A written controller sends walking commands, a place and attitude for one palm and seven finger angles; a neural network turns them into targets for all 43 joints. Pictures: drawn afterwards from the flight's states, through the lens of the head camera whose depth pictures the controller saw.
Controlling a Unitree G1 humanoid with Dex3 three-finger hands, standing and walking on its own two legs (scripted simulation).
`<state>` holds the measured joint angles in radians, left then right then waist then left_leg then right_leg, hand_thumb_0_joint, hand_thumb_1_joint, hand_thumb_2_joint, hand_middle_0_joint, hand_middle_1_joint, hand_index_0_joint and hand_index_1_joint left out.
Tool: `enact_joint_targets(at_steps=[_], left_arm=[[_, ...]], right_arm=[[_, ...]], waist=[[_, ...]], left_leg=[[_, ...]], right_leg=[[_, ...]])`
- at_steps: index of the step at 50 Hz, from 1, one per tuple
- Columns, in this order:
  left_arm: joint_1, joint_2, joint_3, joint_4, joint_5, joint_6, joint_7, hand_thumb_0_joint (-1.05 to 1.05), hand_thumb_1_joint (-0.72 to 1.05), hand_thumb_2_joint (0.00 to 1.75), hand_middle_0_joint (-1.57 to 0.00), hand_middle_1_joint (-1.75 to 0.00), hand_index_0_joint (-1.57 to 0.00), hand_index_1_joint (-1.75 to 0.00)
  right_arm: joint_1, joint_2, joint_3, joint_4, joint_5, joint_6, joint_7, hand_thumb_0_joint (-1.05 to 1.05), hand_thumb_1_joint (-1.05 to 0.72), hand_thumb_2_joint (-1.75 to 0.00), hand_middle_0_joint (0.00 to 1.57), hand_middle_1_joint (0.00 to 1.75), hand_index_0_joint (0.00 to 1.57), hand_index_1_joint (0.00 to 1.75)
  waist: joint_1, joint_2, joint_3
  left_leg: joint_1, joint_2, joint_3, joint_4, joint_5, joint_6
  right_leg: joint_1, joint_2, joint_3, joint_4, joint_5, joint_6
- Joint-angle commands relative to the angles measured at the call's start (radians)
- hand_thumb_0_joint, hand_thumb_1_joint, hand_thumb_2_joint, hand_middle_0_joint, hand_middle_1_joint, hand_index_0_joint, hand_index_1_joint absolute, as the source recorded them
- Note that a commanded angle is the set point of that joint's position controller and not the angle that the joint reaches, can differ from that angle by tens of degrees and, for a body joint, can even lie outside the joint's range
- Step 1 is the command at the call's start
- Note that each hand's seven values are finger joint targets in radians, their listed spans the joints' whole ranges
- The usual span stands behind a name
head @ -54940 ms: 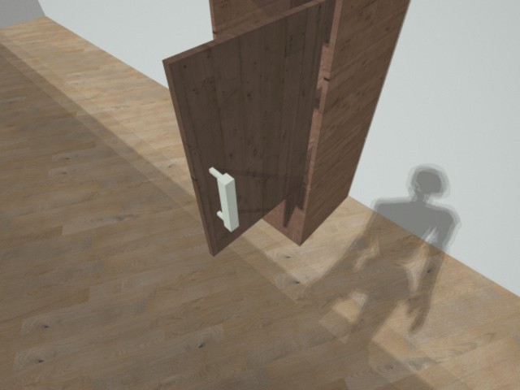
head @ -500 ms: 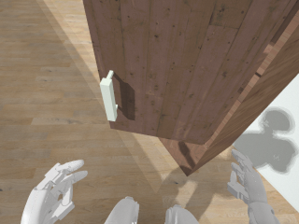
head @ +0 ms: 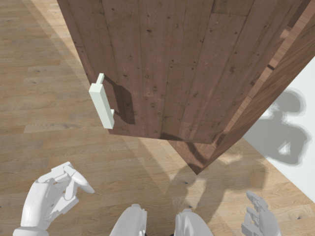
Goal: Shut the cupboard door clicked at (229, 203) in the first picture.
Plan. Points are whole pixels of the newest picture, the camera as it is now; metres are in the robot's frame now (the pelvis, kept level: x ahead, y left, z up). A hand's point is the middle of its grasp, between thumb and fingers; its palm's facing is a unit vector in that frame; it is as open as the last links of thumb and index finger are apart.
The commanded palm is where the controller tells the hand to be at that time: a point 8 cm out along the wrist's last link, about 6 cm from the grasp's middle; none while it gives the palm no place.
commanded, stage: raise the hand and make a fist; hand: left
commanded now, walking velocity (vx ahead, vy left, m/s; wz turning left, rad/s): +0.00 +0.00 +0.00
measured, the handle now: (105, 102) +0.45 +0.18 +0.03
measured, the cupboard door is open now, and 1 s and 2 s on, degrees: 47 47 47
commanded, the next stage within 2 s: bring the fist close to the handle in 0.92 s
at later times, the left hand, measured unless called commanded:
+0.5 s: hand (64, 190) +0.21 +0.21 +0.04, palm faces -0.03 -1.00 -0.03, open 3.1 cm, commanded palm +0.19 +0.26 +0.05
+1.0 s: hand (73, 185) +0.22 +0.20 +0.04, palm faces -0.04 -1.00 -0.04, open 3.1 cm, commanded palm +0.20 +0.25 +0.05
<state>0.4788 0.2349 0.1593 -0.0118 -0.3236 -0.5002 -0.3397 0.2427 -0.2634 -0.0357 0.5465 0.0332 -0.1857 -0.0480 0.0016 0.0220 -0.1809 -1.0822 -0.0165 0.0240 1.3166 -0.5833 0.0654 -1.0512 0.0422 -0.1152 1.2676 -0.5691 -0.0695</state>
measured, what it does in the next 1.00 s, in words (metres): stands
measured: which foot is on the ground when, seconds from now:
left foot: down 0.00-1.00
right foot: down 0.00-1.00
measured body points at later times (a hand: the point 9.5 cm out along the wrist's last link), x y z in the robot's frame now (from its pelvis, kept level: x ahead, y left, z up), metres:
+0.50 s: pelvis +0.00 +0.02 +0.00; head +0.07 +0.05 +0.45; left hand +0.21 +0.27 +0.05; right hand +0.20 -0.19 -0.06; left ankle +0.02 +0.08 -0.62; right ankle +0.02 -0.08 -0.62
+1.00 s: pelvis +0.00 +0.01 +0.00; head +0.08 +0.03 +0.45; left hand +0.22 +0.25 +0.05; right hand +0.19 -0.22 -0.07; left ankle +0.02 +0.08 -0.62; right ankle +0.02 -0.08 -0.62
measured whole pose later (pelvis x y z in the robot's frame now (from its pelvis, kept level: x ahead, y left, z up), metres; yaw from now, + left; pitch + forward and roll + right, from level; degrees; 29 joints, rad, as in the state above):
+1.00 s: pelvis +0.00 +0.01 +0.00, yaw +0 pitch +20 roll -4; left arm 0.39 0.26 0.13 0.00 -0.28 -0.45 -0.27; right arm 0.23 -0.25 0.02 0.47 0.03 -0.13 -0.02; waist 0.00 0.03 -0.20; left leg -1.08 -0.02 0.02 1.31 -0.58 0.08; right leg -1.04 0.04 -0.12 1.24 -0.56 -0.06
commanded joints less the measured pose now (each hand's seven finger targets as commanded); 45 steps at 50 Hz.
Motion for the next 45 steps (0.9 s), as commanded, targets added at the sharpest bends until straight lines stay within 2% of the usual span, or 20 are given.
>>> enact_joint_targets(at_steps=[1, 2, 3, 7, 8, 9, 11, 13, 15, 16, 20, 22, 23, 26, 29, 31, 33, 37, 38, 45], left_arm=[[0.018, 0.116, 0.067, -0.224, -0.016, -0.075, 0.032, 0.0, 0.9, 0.9, -1.12, -1.3, -1.12, -1.3], [0.016, 0.106, 0.054, -0.226, -0.014, -0.069, 0.042, 0.0, 0.9, 0.9, -1.13, -1.32, -1.13, -1.32], [-0.004, 0.127, 0.065, -0.238, -0.007, -0.065, 0.052, 0.0, 0.9, 0.9, -1.15, -1.34, -1.15, -1.34], [0.006, 0.1, 0.031, -0.225, 0.013, -0.042, 0.072, 0.0, 0.9, 0.9, -1.23, -1.42, -1.23, -1.42], [-0.018, 0.116, 0.033, -0.224, 0.022, -0.035, 0.076, 0.0, 0.9, 0.9, -1.24, -1.44, -1.24, -1.44], [-0.02, 0.099, 0.01, -0.223, 0.029, -0.029, 0.076, 0.0, 0.9, 0.9, -1.26, -1.46, -1.26, -1.46], [-0.039, 0.098, 0.004, -0.21, 0.034, -0.018, 0.081, 0.0, 0.9, 0.9, -1.3, -1.5, -1.3, -1.5], [-0.073, 0.12, 0.021, -0.217, 0.037, -0.015, 0.082, 0.0, 0.9, 0.9, -1.3, -1.5, -1.3, -1.5], [-0.074, 0.108, 0.016, -0.216, 0.033, -0.019, 0.079, 0.0, 0.9, 0.9, -1.3, -1.5, -1.3, -1.5], [-0.079, 0.11, 0.02, -0.202, 0.03, -0.018, 0.077, 0.0, 0.9, 0.9, -1.3, -1.5, -1.3, -1.5], [-0.115, 0.11, 0.015, -0.19, 0.027, -0.015, 0.058, 0.0, 0.9, 0.9, -1.3, -1.5, -1.3, -1.5], [-0.13, 0.123, 0.023, -0.202, 0.026, -0.015, 0.055, 0.0, 0.9, 0.9, -1.3, -1.5, -1.3, -1.5], [-0.142, 0.14, 0.03, -0.21, 0.03, -0.013, 0.054, 0.0, 0.9, 0.9, -1.3, -1.5, -1.3, -1.5], [-0.135, 0.125, 0.027, -0.194, 0.022, -0.004, 0.051, 0.0, 0.9, 0.9, -1.3, -1.5, -1.3, -1.5], [-0.106, 0.128, 0.04, -0.184, 0.017, 0.008, 0.052, 0.0, 0.9, 0.9, -1.3, -1.5, -1.3, -1.5], [-0.102, 0.122, 0.034, -0.184, 0.019, 0.009, 0.058, 0.0, 0.9, 0.9, -1.3, -1.5, -1.3, -1.5], [-0.11, 0.138, 0.044, -0.19, 0.021, 0.007, 0.067, 0.0, 0.9, 0.9, -1.3, -1.5, -1.3, -1.5], [-0.108, 0.122, 0.033, -0.192, 0.023, -0.011, 0.076, 0.0, 0.9, 0.9, -1.3, -1.5, -1.3, -1.5], [-0.114, 0.139, 0.043, -0.182, 0.026, -0.012, 0.077, 0.0, 0.9, 0.9, -1.3, -1.5, -1.3, -1.5], [-0.1, 0.13, 0.034, -0.186, 0.024, -0.017, 0.072, 0.0, 0.9, 0.9, -1.3, -1.5, -1.3, -1.5]], right_arm=[[-0.076, -0.105, -0.038, -0.19, 0.0, -0.059, -0.001, 0.0, -0.9, -0.9, 0.2, 0.3, 0.2, 0.3], [-0.074, -0.106, -0.036, -0.196, 0.0, -0.055, 0.0, 0.0, -0.9, -0.9, 0.2, 0.3, 0.2, 0.3], [-0.073, -0.11, -0.034, -0.194, -0.003, -0.05, 0.0, 0.0, -0.9, -0.9, 0.2, 0.3, 0.2, 0.3], [-0.064, -0.117, -0.032, -0.209, -0.003, -0.031, 0.005, 0.0, -0.9, -0.9, 0.2, 0.3, 0.2, 0.3], [-0.062, -0.121, -0.027, -0.21, -0.006, -0.025, 0.004, 0.0, -0.9, -0.9, 0.2, 0.3, 0.2, 0.3], [-0.064, -0.122, -0.025, -0.216, -0.005, -0.022, 0.008, 0.0, -0.9, -0.9, 0.2, 0.3, 0.2, 0.3], [-0.058, -0.126, -0.023, -0.22, -0.006, -0.018, 0.01, 0.0, -0.9, -0.9, 0.2, 0.3, 0.2, 0.3], [-0.053, -0.131, -0.018, -0.223, -0.009, -0.015, 0.008, 0.0, -0.9, -0.9, 0.2, 0.3, 0.2, 0.3], [-0.055, -0.128, -0.015, -0.228, -0.009, -0.017, 0.011, 0.0, -0.9, -0.9, 0.2, 0.3, 0.2, 0.3], [-0.051, -0.129, -0.015, -0.227, -0.01, -0.015, 0.011, 0.0, -0.9, -0.9, 0.2, 0.3, 0.2, 0.3], [-0.047, -0.133, -0.012, -0.225, -0.008, -0.016, 0.014, 0.0, -0.9, -0.9, 0.2, 0.3, 0.2, 0.3], [-0.047, -0.136, -0.012, -0.225, -0.007, -0.017, 0.015, 0.0, -0.9, -0.9, 0.2, 0.3, 0.2, 0.3], [-0.048, -0.139, -0.012, -0.223, -0.007, -0.018, 0.014, 0.0, -0.9, -0.9, 0.2, 0.3, 0.2, 0.3], [-0.043, -0.137, -0.012, -0.219, -0.005, -0.016, 0.016, 0.0, -0.9, -0.9, 0.2, 0.3, 0.2, 0.3], [-0.043, -0.136, -0.014, -0.225, -0.003, -0.013, 0.018, 0.0, -0.9, -0.9, 0.2, 0.3, 0.2, 0.3], [-0.045, -0.134, -0.015, -0.226, -0.001, -0.01, 0.02, 0.0, -0.9, -0.9, 0.2, 0.3, 0.2, 0.3], [-0.045, -0.137, -0.015, -0.228, -0.003, -0.009, 0.018, 0.0, -0.9, -0.9, 0.2, 0.3, 0.2, 0.3], [-0.038, -0.134, -0.017, -0.224, -0.004, -0.007, 0.019, 0.0, -0.9, -0.9, 0.2, 0.3, 0.2, 0.3], [-0.039, -0.137, -0.018, -0.223, -0.005, -0.006, 0.017, 0.0, -0.9, -0.9, 0.2, 0.3, 0.2, 0.3], [-0.037, -0.13, -0.017, -0.222, -0.002, -0.001, 0.018, 0.0, -0.9, -0.9, 0.2, 0.3, 0.2, 0.3]], waist=[[0.029, 0.021, -0.256], [0.024, 0.034, -0.249], [0.027, 0.045, -0.253], [0.012, 0.037, -0.225], [0.012, 0.056, -0.222], [0.008, 0.083, -0.203], [0.0, 0.056, -0.192], [0.002, 0.066, -0.201], [0.006, 0.069, -0.214], [0.0, 0.044, -0.211], [-0.003, 0.055, -0.223], [0.003, 0.067, -0.233], [0.006, 0.098, -0.24], [0.001, 0.078, -0.24], [0.015, 0.065, -0.246], [0.012, 0.063, -0.235], [0.016, 0.072, -0.236], [0.005, 0.047, -0.237], [0.005, 0.046, -0.23], [0.006, 0.042, -0.251]], left_leg=[[0.164, 0.012, -0.103, -0.205, 0.264, -0.043], [0.173, 0.01, -0.104, -0.212, 0.262, -0.043], [0.185, 0.014, -0.113, -0.219, 0.277, -0.045], [0.216, 0.019, -0.131, -0.248, 0.254, -0.057], [0.225, 0.023, -0.143, -0.257, 0.259, -0.06], [0.243, 0.027, -0.154, -0.273, 0.242, -0.071], [0.254, 0.031, -0.176, -0.291, 0.211, -0.079], [0.255, 0.031, -0.184, -0.291, 0.209, -0.082], [0.268, 0.03, -0.185, -0.291, 0.219, -0.089], [0.261, 0.03, -0.184, -0.287, 0.215, -0.087], [0.261, 0.03, -0.186, -0.277, 0.224, -0.091], [0.267, 0.03, -0.191, -0.284, 0.222, -0.095], [0.277, 0.03, -0.188, -0.278, 0.25, -0.095], [0.284, 0.032, -0.191, -0.282, 0.257, -0.1], [0.27, 0.029, -0.179, -0.282, 0.284, -0.097], [0.262, 0.03, -0.18, -0.288, 0.256, -0.097], [0.254, 0.027, -0.178, -0.283, 0.264, -0.094], [0.249, 0.027, -0.169, -0.273, 0.258, -0.09], [0.236, 0.026, -0.168, -0.267, 0.26, -0.087], [0.223, 0.019, -0.14, -0.246, 0.283, -0.073]], right_leg=[[0.209, -0.018, 0.122, -0.18, 0.161, 0.025], [0.197, -0.017, 0.115, -0.18, 0.166, 0.026], [0.193, -0.01, 0.104, -0.167, 0.178, 0.02], [0.155, -0.005, 0.072, -0.171, 0.168, 0.024], [0.145, -0.001, 0.065, -0.162, 0.169, 0.018], [0.121, -0.003, 0.055, -0.162, 0.155, 0.019], [0.105, 0.0, 0.046, -0.166, 0.143, 0.022], [0.105, 0.002, 0.045, -0.158, 0.145, 0.017], [0.105, 0.0, 0.043, -0.157, 0.149, 0.018], [0.105, 0.001, 0.042, -0.161, 0.151, 0.021], [0.101, 0.001, 0.045, -0.156, 0.157, 0.019], [0.104, 0.0, 0.047, -0.156, 0.154, 0.018], [0.1, 0.002, 0.05, -0.15, 0.166, 0.013], [0.099, 0.001, 0.045, -0.157, 0.169, 0.018], [0.132, 0.001, 0.047, -0.159, 0.182, 0.016], [0.129, 0.0, 0.046, -0.163, 0.168, 0.018], [0.134, 0.002, 0.05, -0.159, 0.173, 0.014], [0.132, -0.001, 0.051, -0.162, 0.173, 0.02], [0.131, 0.002, 0.055, -0.159, 0.177, 0.017], [0.171, -0.002, 0.07, -0.17, 0.202, 0.019]])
